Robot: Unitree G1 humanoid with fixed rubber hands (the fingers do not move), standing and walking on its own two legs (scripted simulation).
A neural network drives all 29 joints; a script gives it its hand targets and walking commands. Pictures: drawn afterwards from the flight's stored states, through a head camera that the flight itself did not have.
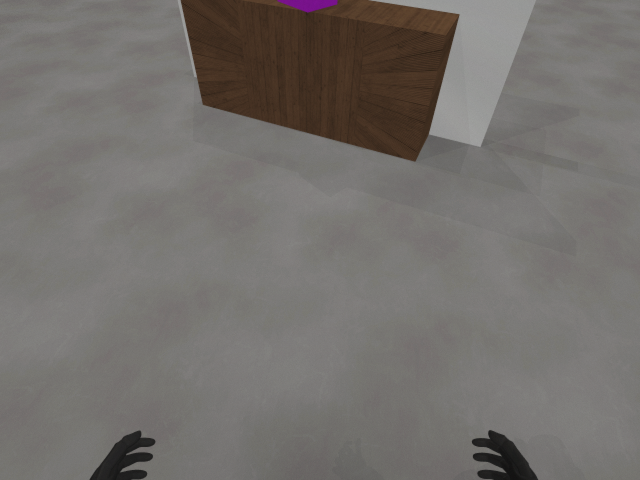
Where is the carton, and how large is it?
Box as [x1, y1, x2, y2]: [277, 0, 337, 11]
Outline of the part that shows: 277,0 305,11 311,11 336,4 337,0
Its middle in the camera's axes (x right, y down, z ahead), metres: -0.05 -1.26 +1.78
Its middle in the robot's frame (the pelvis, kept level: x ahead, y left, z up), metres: +2.20 +0.00 +0.04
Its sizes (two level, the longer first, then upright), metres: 0.223 0.195 0.300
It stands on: a pedestal, 0.64 m high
